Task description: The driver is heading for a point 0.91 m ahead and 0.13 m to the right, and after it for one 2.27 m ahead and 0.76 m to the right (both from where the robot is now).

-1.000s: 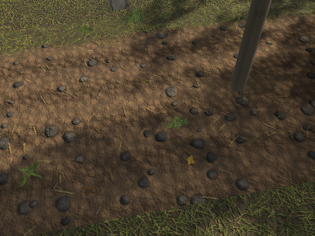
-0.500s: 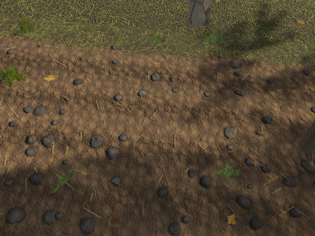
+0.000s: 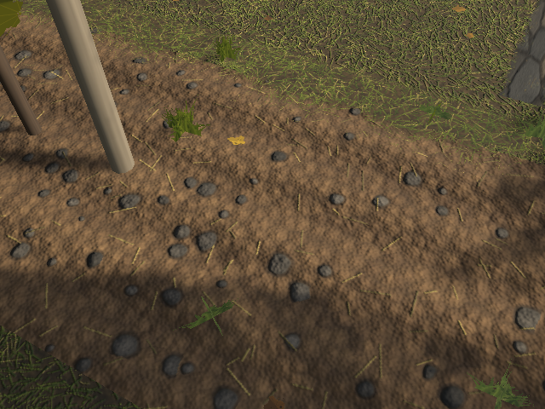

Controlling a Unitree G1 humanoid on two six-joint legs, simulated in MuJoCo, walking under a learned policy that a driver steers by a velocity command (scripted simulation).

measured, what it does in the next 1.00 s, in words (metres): walks ahead: left foot, then right foot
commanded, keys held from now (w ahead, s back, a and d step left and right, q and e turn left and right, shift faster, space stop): w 0.92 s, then w+e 0.08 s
